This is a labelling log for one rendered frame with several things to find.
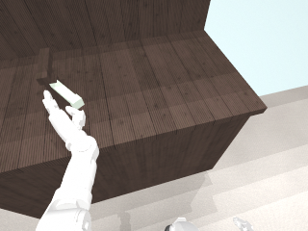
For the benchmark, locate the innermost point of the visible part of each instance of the robot right thigh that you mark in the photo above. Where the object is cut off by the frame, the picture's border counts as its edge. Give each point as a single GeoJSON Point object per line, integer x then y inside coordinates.
{"type": "Point", "coordinates": [183, 226]}

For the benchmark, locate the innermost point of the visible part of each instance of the left robot forearm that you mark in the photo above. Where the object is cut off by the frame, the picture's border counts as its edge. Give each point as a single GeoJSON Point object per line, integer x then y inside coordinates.
{"type": "Point", "coordinates": [75, 190]}

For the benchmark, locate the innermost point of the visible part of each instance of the right robot hand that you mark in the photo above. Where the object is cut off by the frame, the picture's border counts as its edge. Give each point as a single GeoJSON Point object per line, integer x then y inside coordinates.
{"type": "Point", "coordinates": [243, 225]}

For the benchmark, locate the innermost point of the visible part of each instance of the right robot shin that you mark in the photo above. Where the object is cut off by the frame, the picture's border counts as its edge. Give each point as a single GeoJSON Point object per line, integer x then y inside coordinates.
{"type": "Point", "coordinates": [180, 219]}

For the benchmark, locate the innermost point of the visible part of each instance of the counter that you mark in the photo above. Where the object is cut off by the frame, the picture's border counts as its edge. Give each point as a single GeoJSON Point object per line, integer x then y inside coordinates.
{"type": "Point", "coordinates": [161, 99]}

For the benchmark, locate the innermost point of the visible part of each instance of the left robot upper arm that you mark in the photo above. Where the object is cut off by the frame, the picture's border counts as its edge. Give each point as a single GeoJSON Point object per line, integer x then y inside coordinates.
{"type": "Point", "coordinates": [72, 219]}

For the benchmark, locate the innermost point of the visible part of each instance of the tap lever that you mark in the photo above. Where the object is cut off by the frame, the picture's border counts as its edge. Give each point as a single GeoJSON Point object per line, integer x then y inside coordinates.
{"type": "Point", "coordinates": [74, 99]}

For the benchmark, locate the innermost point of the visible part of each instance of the left robot hand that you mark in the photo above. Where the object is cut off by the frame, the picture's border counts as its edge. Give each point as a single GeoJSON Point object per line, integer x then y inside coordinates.
{"type": "Point", "coordinates": [60, 120]}

